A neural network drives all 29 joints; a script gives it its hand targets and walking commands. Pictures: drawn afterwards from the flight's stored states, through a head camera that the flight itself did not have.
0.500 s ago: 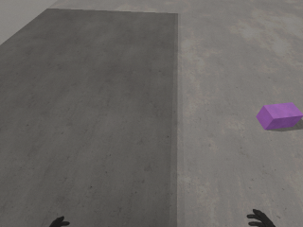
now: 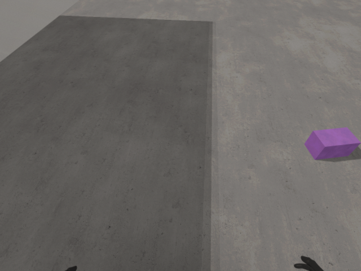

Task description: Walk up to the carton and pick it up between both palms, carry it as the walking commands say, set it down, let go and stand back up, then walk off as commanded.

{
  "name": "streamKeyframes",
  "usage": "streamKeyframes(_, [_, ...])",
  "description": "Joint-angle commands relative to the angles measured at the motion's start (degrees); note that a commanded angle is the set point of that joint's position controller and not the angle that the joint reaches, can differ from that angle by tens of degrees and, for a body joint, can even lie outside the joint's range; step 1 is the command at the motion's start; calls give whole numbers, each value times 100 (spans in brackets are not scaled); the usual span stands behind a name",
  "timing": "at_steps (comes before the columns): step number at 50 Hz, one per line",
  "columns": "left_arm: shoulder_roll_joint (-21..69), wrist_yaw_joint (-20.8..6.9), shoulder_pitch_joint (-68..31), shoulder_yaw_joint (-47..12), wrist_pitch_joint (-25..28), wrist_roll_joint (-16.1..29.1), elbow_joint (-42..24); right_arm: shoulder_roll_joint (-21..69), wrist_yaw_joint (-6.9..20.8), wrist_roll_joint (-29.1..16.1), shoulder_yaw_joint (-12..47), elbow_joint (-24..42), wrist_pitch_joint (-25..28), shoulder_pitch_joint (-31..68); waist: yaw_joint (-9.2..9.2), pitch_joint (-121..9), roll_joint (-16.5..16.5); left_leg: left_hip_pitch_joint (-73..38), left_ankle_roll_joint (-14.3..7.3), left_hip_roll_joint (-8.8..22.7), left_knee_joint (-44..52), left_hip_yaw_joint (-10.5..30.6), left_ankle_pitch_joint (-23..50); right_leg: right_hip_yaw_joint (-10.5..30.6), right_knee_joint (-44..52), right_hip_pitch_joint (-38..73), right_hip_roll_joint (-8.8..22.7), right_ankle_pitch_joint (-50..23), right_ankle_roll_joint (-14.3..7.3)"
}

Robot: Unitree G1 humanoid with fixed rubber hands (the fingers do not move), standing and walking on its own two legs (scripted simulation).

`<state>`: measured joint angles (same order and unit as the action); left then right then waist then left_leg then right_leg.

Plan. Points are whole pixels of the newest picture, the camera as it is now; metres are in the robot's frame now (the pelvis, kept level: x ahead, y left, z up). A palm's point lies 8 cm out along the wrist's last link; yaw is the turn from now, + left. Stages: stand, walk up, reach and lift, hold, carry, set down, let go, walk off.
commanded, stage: stand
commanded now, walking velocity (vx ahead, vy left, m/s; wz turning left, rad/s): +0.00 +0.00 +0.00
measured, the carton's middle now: (330, 143) +1.03 -1.06 -0.71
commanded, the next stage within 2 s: walk up in 0.52 s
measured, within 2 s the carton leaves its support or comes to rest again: neither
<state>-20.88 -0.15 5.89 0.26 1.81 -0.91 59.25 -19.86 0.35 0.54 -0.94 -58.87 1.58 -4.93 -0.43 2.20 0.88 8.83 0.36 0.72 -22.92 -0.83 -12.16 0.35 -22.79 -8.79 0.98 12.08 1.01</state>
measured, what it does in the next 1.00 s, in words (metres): lifts its left foot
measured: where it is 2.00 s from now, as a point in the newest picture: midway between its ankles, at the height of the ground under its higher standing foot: (244, 259)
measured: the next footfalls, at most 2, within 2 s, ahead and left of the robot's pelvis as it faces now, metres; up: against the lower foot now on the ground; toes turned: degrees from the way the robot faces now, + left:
left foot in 1.20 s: +0.06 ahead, +0.07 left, +0.00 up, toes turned -12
right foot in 1.58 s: +0.18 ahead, -0.38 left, +0.00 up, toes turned -35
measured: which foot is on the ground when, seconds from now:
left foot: down 0.00-0.90, up 0.92-1.00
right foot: down 0.00-1.00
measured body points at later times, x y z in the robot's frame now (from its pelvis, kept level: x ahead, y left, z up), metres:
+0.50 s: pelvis +0.00 -0.01 +0.00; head +0.01 +0.00 +0.45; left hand +0.09 +0.30 -0.12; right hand +0.10 -0.31 -0.12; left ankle +0.00 +0.12 -0.74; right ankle +0.00 -0.13 -0.74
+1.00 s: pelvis +0.00 -0.04 -0.02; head +0.02 -0.07 +0.43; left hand +0.10 +0.22 -0.15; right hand +0.04 -0.34 -0.16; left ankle -0.01 +0.11 -0.69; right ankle +0.01 -0.15 -0.74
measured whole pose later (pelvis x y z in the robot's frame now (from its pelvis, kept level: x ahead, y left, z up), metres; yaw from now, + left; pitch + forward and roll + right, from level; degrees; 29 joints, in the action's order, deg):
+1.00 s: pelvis +0.00 -0.04 -0.02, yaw -11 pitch +0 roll +2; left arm -14.6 -0.9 10.9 2.2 -2.2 -0.6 56.8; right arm -17.2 -2.4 1.2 -2.7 -55.0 -4.3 -7.4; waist -2.1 3.4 -1.3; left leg 22.5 3.3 3.0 -55.5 -1.1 -30.3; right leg 2.2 -35.9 -19.5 -1.3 16.3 -1.7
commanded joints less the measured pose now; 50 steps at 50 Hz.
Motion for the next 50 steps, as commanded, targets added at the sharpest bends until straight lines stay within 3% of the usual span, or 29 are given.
streamKeyframes(1, [-958, 68, -245, 216, 113, -11, -300, -1043, -37, 57, -226, 324, 66, 281, 2, -501, -58, -235, -198, 636, 430, 484, 879, 415, 419, 0, 619, -866, -243])
streamKeyframes(2, [-1038, 89, -269, 228, 145, -26, -300, -941, -27, 36, -213, 335, 41, 324, 77, -524, -76, -245, -170, 634, 571, 555, 746, 378, 400, 56, 581, -742, -252])
streamKeyframes(3, [-864, 65, -180, 192, 115, 9, -241, -1105, -25, 49, -238, 310, 63, 367, -45, -480, -277, -185, -209, 653, 535, 559, 740, 417, 481, 160, 604, -721, -248])
streamKeyframes(4, [-1064, 82, -284, 226, 84, -10, -245, -947, -16, 19, -225, 313, 54, 326, 52, -407, -63, -242, -146, 625, 513, 474, 800, 478, 513, -32, 642, -816, -270])
streamKeyframes(6, [-890, 61, -226, 214, 90, -5, -254, -1005, -38, 24, -220, 265, 97, 299, 20, -256, -233, -34, -196, 620, 580, 499, 554, 497, 541, 55, 625, -723, -277])
streamKeyframes(9, [-972, 59, -260, 231, 97, -60, -191, -1049, -53, 30, -262, 153, 44, 256, 50, -222, 65, -115, -198, 668, 593, 581, 401, 459, 619, -16, 615, -643, -255])
streamKeyframes(11, [-1091, 63, -127, 274, 105, -53, -126, -1052, -40, 12, -248, 177, 68, 269, 24, -300, -167, -95, -178, 612, 600, 539, 574, 478, 583, 141, 601, -801, -305])
streamKeyframes(14, [-977, 53, -152, 261, 79, 12, -180, -1121, -71, 37, -272, 103, 62, 226, -57, -302, -43, -150, -172, 623, 656, 502, 679, 460, 572, 200, 662, -1077, -281])
streamKeyframes(19, [-980, 54, -303, 267, 80, -13, -225, -1071, -87, 14, -287, 156, 44, 326, -29, -447, -24, -236, -175, 679, 645, 563, 749, 467, 631, 226, 643, -795, -270])
streamKeyframes(21, [-1014, 70, -363, 291, 52, -23, -185, -1034, -73, 38, -260, 154, 66, 244, 105, -336, 37, -317, -130, 640, 668, 465, 548, 480, 699, -44, 604, -620, -262])
streamKeyframes(23, [-957, 51, -265, 241, 85, -1, -105, -1057, -52, 38, -254, 123, 71, 257, 5, -212, -248, -153, -169, 660, 663, 486, 478, 548, 695, 29, 652, -636, -316])
streamKeyframes(25, [-1117, 75, -295, 268, 86, -40, -134, -932, -21, -8, -258, 168, 27, 247, 46, -596, 113, -310, -129, 681, 643, 488, 775, 434, 574, 303, 657, -1090, -306])
streamKeyframes(27, [-1059, 61, -155, 300, 73, -16, -121, -1011, -48, 34, -250, 203, 78, 291, -10, -469, -223, -389, -147, 666, 624, 455, 835, 465, 614, 196, 655, -1067, -280])
streamKeyframes(30, [-1055, 63, -280, 272, 35, 10, -122, -1121, -61, 40, -262, 98, 55, 88, 69, -437, 54, -326, -142, 679, 713, 463, 794, 481, 571, 223, 652, -1097, -305])
streamKeyframes(31, [-1008, 66, -260, 295, 40, -39, -146, -1064, -59, 49, -256, 78, 61, 71, 58, -309, -318, -252, -139, 650, 677, 406, 736, 542, 635, 195, 632, -1026, -308])
streamKeyframes(33, [-1020, 58, -322, 298, 51, -19, -121, -963, -60, 49, -223, 192, 55, 174, 66, -276, -115, -285, -146, 724, 703, 432, 861, 530, 627, 70, 661, -836, -305])
streamKeyframes(35, [-958, 45, -230, 237, 28, -6, -167, -1047, -61, 13, -268, 211, 51, 159, 22, -332, -221, -291, -147, 711, 727, 443, 735, 510, 625, 204, 634, -913, -289])
streamKeyframes(36, [-740, -258, -32, 395, -281, -43, -231, -923, -288, -35, -230, -141, -234, -1353, 333, -740, 629, -1246, -473, 1529, 331, 1446, -937, 7, -648, -1081, 199, 1092, -224])
streamKeyframes(37, [-336, -146, -134, 330, -362, 94, -221, -1178, -322, -50, -419, 179, -280, -595, 170, -212, -1058, -753, -376, 1648, 275, 719, 1022, 208, -1078, -1572, -56, 266, -71])
streamKeyframes(38, [-316, -100, -2, 260, -404, 126, -425, -1112, -282, -23, -398, 432, -346, -311, 124, -141, -1669, 63, -554, 1709, 167, 622, 1991, 145, -1642, -1265, -27, 712, -49])
streamKeyframes(41, [-183, -135, 53, 348, -429, 160, -470, -834, -285, 45, -398, 570, -436, -352, 157, -386, -1055, 107, -635, 1965, 18, 499, 1829, 54, -2112, -1356, 101, 1341, -12])
streamKeyframes(43, [-93, -191, 282, 335, -422, 112, -462, -839, -302, 53, -432, 661, -452, -99, -36, -276, -873, 340, -320, 1689, -396, 122, 912, -105, -1031, -964, 28, 633, -134])
streamKeyframes(44, [-261, -187, 266, 369, -394, 68, -473, -739, -276, 62, -402, 650, -457, -59, -65, -199, -536, 751, -88, 1277, -780, -157, 23, 103, -579, -718, 77, 10, -282])
streamKeyframes(45, [-739, -147, 538, 495, -356, 31, -465, -548, -280, 56, -350, 819, -435, -55, -179, -331, 482, 1368, 125, 721, -1926, -653, -955, 1305, -21, -294, 995, -747, -537])
streamKeyframes(46, [-1144, -109, 939, 558, -322, 9, -411, -292, -284, 71, -268, 1049, -494, 288, -517, -395, 1555, 2339, 259, -26, -3373, -359, -2456, 2999, 690, 214, 1954, -1591, -1115])
streamKeyframes(47, [-1270, -22, 1186, 592, -293, 20, -409, -275, -327, 61, -252, 1142, -489, 479, -641, -549, 1526, 2481, 317, 130, -4004, 183, -2557, 3275, 671, 214, 2182, -2062, -1408])
streamKeyframes(48, [-1040, 42, 1031, 544, -314, 12, -486, -241, -330, 102, -245, 1167, -456, 396, -531, -464, 1277, 2433, 300, 249, -4103, 350, -2306, 3017, 739, -92, 1937, -1542, -1321])
streamKeyframes(49, [-796, 66, 564, 521, -351, 21, -601, -335, -306, 83, -278, 1046, -406, 121, -220, -455, 1037, 2261, 256, 330, -3874, 463, -1907, 2627, 676, -107, 1545, -798, -1125])
streamKeyframes(50, [-614, 81, 234, 488, -367, 27, -765, -383, -262, 53, -298, 966, -376, -115, -4, -415, 986, 2081, 279, 317, -3889, 380, -1541, 2171, 530, -204, 1182, -1075, -990])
